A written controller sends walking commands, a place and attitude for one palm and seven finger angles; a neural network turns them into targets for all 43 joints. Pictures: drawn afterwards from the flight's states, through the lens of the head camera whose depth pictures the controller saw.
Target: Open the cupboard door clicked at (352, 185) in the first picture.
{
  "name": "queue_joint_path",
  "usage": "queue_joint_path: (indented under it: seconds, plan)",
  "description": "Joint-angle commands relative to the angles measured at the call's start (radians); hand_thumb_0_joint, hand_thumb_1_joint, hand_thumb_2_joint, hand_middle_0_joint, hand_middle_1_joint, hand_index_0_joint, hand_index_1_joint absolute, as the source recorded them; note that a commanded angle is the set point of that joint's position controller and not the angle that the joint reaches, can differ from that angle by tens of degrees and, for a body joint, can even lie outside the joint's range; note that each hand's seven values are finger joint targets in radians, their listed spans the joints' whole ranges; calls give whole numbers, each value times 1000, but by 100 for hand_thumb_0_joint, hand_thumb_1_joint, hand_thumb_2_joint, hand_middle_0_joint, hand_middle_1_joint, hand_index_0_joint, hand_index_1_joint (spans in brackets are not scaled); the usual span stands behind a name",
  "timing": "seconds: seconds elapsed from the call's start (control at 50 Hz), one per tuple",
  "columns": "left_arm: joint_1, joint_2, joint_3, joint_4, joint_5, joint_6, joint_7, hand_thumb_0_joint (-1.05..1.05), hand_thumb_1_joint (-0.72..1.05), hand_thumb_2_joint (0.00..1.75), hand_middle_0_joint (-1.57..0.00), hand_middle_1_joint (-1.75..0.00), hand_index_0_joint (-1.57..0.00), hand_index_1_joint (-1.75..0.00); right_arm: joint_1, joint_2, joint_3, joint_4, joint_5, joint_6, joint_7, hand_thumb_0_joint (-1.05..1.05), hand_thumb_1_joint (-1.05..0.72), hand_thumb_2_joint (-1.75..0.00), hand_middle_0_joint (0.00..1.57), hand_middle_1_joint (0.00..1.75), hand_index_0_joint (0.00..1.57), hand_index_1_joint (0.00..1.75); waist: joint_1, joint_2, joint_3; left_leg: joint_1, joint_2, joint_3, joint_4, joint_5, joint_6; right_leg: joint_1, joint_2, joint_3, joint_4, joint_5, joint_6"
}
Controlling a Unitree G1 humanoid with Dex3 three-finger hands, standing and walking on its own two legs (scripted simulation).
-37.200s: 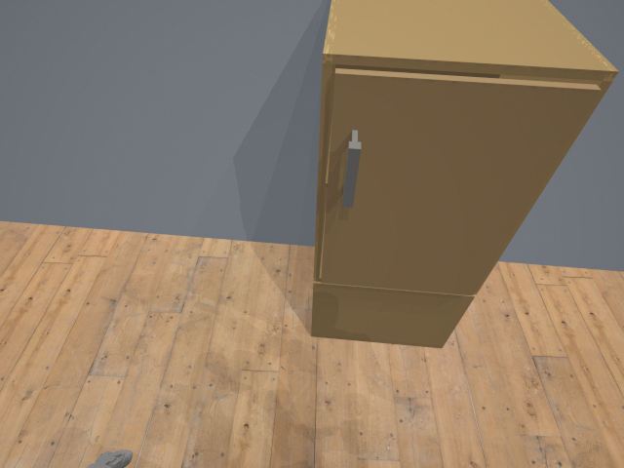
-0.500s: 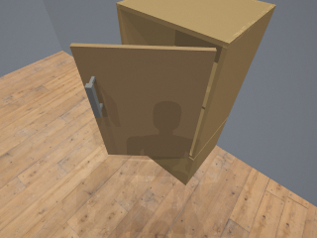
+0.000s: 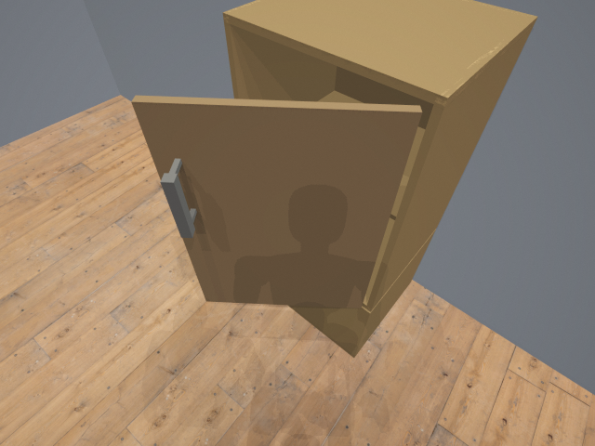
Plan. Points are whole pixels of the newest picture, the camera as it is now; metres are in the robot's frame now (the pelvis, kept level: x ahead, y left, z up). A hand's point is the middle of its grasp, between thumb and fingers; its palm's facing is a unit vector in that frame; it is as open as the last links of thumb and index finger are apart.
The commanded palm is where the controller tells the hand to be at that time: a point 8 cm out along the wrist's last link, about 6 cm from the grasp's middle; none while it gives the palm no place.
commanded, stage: come to a stop and stand still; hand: left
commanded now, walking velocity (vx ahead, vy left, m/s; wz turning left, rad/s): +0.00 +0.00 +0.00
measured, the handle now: (182, 199) +0.49 +0.24 +0.02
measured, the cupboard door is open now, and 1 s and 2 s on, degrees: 38 38 38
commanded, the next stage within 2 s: look again from close up in 0.08 s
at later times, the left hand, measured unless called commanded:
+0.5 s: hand out of the picture +0.04 +0.20 -0.17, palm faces +0.01 -0.97 -0.25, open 7.4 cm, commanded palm none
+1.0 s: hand out of the picture +0.01 +0.20 -0.17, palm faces +0.03 -0.97 -0.26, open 7.4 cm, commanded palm none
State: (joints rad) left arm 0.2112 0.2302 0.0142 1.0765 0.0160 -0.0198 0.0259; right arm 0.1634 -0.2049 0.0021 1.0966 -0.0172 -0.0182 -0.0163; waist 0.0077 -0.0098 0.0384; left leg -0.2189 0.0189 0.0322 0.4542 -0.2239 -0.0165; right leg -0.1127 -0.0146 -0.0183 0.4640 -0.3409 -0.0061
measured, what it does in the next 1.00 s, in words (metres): stands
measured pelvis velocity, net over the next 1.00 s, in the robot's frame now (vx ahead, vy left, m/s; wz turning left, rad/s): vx -0.02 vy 0.00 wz -0.01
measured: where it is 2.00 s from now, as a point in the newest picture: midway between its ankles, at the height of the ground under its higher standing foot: outside the picture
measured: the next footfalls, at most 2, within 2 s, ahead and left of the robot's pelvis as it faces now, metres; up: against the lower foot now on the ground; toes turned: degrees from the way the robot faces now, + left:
none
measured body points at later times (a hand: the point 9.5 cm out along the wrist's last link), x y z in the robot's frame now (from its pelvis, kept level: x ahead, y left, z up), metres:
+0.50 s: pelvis +0.01 +0.00 +0.00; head +0.02 +0.00 +0.45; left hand +0.04 +0.25 -0.15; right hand +0.06 -0.25 -0.15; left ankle +0.01 +0.13 -0.74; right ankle -0.06 -0.11 -0.74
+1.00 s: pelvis -0.02 +0.00 +0.00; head +0.02 +0.00 +0.45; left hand +0.01 +0.25 -0.15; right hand +0.04 -0.25 -0.16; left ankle +0.01 +0.13 -0.74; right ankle -0.06 -0.11 -0.74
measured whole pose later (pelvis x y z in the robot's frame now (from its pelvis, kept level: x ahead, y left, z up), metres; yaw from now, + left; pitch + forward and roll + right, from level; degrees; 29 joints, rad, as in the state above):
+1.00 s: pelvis -0.02 +0.00 +0.00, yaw +0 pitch -1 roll +1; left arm 0.22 0.20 0.02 1.04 0.01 0.01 0.04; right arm 0.15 -0.20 -0.02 1.07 -0.02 0.03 -0.02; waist 0.02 -0.01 0.09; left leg -0.25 0.02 0.04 0.49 -0.22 -0.02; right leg -0.16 -0.01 -0.01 0.52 -0.34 -0.01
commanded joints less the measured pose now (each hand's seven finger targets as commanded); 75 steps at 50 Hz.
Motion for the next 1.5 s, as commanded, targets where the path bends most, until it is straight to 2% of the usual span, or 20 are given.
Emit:
queue_joint_path:
  seconds: [0.0,0.4,0.52,0.72,0.76,0.8,0.88,0.94,0.98,1.0,1.04,1.06,1.1,1.12,1.16,1.2,1.26,1.36,1.4,1.48]
  plan:
    - [39,147,22,-34,2,-12,5,0,90,90,-20,-30,-20,-30,14,-146,-23,-32,4,-18,-11,0,-90,-90,20,30,20,30,1,-2,-49,84,86,-71,-43,299,46,-44,-103,60,-73,351,-21]
    - [34,154,17,-18,-1,-11,5,0,90,90,-20,-30,-20,-30,0,-155,-16,-5,5,-15,-14,0,-90,-90,20,30,20,30,1,6,-57,117,87,-69,-62,311,39,-13,-108,60,-105,388,-18]
    - [39,144,14,-10,-2,-8,4,0,90,90,-20,-30,-20,-30,1,-147,-13,2,5,-11,-14,0,-90,-90,20,30,20,30,0,9,-15,100,85,-74,-84,245,36,-39,-104,64,-129,309,-18]
    - [53,135,13,-4,-2,-10,5,0,90,90,-20,-30,-20,-30,11,-139,-15,10,5,-13,-15,0,-90,-90,20,30,20,30,2,-2,-30,109,86,-75,-83,261,36,-29,-105,60,-129,325,-17]
    - [38,169,24,-24,-1,-11,6,0,90,90,-20,-30,-20,-30,-3,-166,-25,-8,8,-15,-16,0,-90,-90,20,30,20,30,5,13,-30,101,87,-79,-76,332,39,-29,-115,71,-109,399,-24]
    - [77,109,17,-21,-1,4,16,0,90,90,-20,-30,-20,-30,29,-97,-19,-10,5,-1,-18,0,-90,-90,20,30,20,30,7,11,-34,96,85,-58,-39,404,26,-30,-125,71,-68,490,-19]
    - [93,130,36,-49,1,19,20,0,90,90,-20,-30,-20,-30,32,-113,-38,-48,2,21,-20,0,-90,-90,20,30,20,30,15,0,-53,78,86,-38,23,433,23,-39,-143,87,-11,541,-31]
    - [93,148,46,-74,1,29,21,0,90,90,-20,-30,-20,-30,30,-118,-51,-80,-2,36,-19,0,-90,-90,20,30,20,30,16,-25,-58,33,72,-23,77,376,15,-52,-176,125,9,550,-56]
    - [80,133,42,-86,4,31,21,0,90,90,-20,-30,-20,-30,40,-95,-50,-89,0,36,-16,0,-90,-90,20,30,20,30,7,-69,-56,37,59,-21,77,263,13,-92,-180,139,-11,442,-70]
    - [62,123,37,-91,3,32,20,0,90,90,-20,-30,-20,-30,50,-86,-48,-86,0,35,-13,0,-90,-90,20,30,20,30,-4,-72,-50,46,58,-32,54,203,15,-130,-170,134,-27,323,-65]
    - [33,96,25,-99,4,30,14,0,90,90,-20,-30,-20,-30,51,-81,-43,-79,0,29,-5,0,-90,-90,20,30,20,30,-13,-45,-10,46,71,-73,-21,77,28,-199,-119,108,-61,54,-39]
    - [23,110,26,-99,6,26,9,0,90,90,-20,-30,-20,-30,38,-112,-45,-75,-1,21,-3,0,-90,-90,20,30,20,30,-10,-11,11,23,80,-108,-73,-7,42,-201,-91,90,-75,-57,-30]
    - [34,121,27,-85,9,17,1,0,90,90,-20,-30,-20,-30,22,-141,-46,-63,-4,11,0,0,-90,-90,20,30,20,30,-2,26,18,-28,85,-151,-148,-194,55,-156,-70,75,-102,-133,-21]
    - [58,92,21,-70,8,19,0,0,90,90,-20,-30,-20,-30,37,-112,-37,-54,-7,12,3,0,-90,-90,20,30,20,30,1,27,25,-45,79,-153,-161,-261,50,-151,-66,69,-95,-165,-20]
    - [98,60,15,-45,9,26,-3,0,90,90,-20,-30,-20,-30,68,-87,-33,-37,-11,18,5,0,-90,-90,20,30,20,30,1,44,43,-66,74,-160,-180,-350,49,-162,-55,53,-79,-226,-19]
    - [117,51,14,-38,10,23,-7,0,90,90,-20,-30,-20,-30,89,-84,-32,-27,-11,16,3,0,-90,-90,20,30,20,30,2,61,55,-80,86,-171,-190,-363,57,-155,-48,33,-56,-196,-23]
    - [149,32,10,-19,6,13,-8,0,90,90,-20,-30,-20,-30,105,-78,-30,-18,-6,6,-1,0,-90,-90,20,30,20,30,8,80,37,-62,101,-180,-181,-264,67,-128,-49,18,-33,-63,-24]
    - [160,33,4,7,-1,0,0,0,90,90,-20,-30,-20,-30,133,-24,-16,5,3,1,-6,0,-90,-90,20,30,20,30,-1,-20,82,-27,48,-83,-63,-6,36,-154,-95,71,-128,-19,-31]
    - [166,25,2,16,-3,-3,4,0,90,90,-20,-30,-20,-30,154,-18,-11,20,4,-5,-11,0,-90,-90,20,30,20,30,-5,-3,61,11,60,-78,-44,135,39,-133,-90,57,-111,107,-26]
    - [191,15,4,32,-5,-8,11,0,90,90,-20,-30,-20,-30,168,-10,-11,39,7,-12,-20,0,-90,-90,20,30,20,30,0,-1,9,45,72,-69,-27,252,41,-68,-92,36,-89,270,-20]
